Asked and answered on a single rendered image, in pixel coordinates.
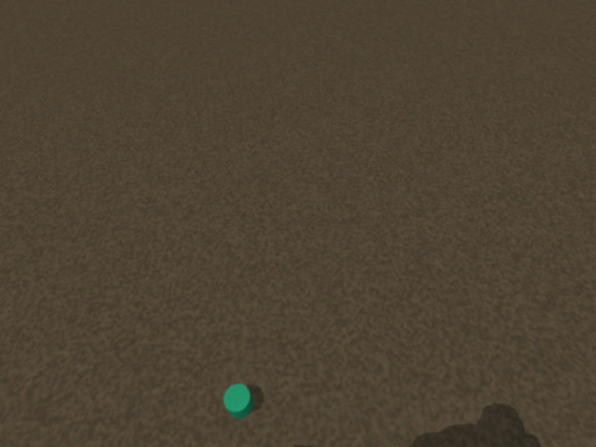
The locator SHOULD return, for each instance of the tin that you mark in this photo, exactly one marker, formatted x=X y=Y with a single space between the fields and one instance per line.
x=237 y=400

